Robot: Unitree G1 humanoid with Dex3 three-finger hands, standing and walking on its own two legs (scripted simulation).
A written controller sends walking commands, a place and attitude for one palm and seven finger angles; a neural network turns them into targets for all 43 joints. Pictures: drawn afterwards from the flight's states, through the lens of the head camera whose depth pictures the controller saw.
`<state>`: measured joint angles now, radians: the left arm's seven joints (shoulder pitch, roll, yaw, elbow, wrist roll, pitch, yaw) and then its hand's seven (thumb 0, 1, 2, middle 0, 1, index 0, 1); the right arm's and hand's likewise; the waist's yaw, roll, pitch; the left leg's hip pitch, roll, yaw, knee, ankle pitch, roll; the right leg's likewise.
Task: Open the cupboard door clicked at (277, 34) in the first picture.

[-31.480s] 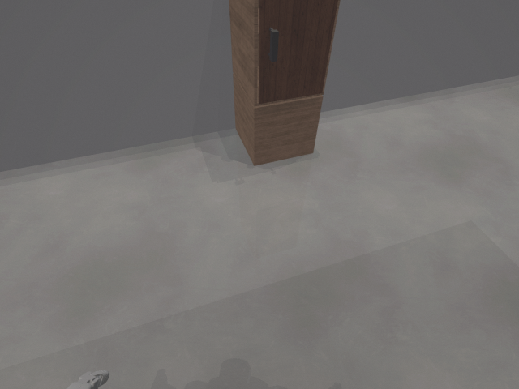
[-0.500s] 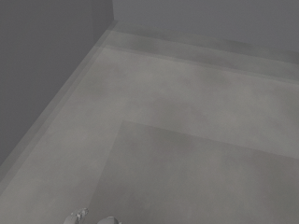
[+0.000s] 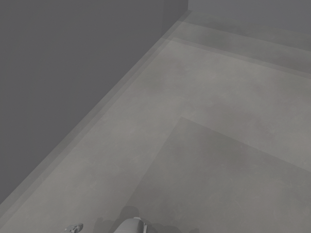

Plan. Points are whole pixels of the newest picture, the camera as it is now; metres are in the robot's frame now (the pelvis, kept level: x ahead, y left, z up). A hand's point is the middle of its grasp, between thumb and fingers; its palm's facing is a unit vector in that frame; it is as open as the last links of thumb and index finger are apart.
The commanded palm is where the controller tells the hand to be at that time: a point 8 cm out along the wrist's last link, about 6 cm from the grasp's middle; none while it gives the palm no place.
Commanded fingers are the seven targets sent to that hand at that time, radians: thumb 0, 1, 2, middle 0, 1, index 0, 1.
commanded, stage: turn to face it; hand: left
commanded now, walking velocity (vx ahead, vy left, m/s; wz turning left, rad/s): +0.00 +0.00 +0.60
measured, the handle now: out of the picture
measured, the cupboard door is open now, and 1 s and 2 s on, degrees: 50 50 50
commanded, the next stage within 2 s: none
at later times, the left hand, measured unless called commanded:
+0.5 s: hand out of the picture -0.01 +0.22 -0.17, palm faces +0.35 -0.90 -0.25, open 7.4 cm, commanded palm none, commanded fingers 0.00 0.90 0.90 -0.20 -0.30 -0.20 -0.30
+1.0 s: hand out of the picture +0.02 +0.13 -0.14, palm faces +0.56 -0.78 -0.26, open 7.4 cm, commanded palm none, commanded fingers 0.00 0.90 0.90 -0.20 -0.30 -0.20 -0.30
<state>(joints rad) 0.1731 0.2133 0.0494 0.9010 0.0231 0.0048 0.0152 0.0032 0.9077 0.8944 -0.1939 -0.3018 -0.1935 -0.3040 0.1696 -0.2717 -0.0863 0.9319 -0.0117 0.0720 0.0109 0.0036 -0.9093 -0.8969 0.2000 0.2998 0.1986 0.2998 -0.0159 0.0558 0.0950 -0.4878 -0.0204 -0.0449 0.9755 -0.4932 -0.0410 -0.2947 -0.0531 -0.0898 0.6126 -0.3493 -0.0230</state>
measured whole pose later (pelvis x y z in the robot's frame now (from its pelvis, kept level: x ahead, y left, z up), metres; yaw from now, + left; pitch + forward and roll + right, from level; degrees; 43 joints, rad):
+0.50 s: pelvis +0.01 +0.00 +0.00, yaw +19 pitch +1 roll +0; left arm 0.19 0.25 0.07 0.93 0.02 0.06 0.01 0.01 0.91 0.89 -0.20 -0.30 -0.20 -0.30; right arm 0.09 -0.23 -0.04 0.88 -0.02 0.03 0.01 0.00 -0.91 -0.90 0.20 0.30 0.20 0.30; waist 0.02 -0.04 0.12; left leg -0.32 -0.01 0.06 0.60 -0.30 0.03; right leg -0.47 -0.10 -0.07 1.14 -0.49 0.09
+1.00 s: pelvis +0.05 -0.07 +0.01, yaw +37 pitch +0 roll +3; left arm 0.19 0.16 0.03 0.87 0.02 0.00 0.02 0.00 0.91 0.89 -0.20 -0.30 -0.20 -0.30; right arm 0.17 -0.27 -0.09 0.95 -0.01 0.09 0.03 0.01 -0.91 -0.90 0.20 0.30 0.19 0.30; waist -0.05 0.02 0.10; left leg -0.51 0.02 0.02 1.12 -0.41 -0.08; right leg -0.18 -0.10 -0.19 0.49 -0.31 -0.02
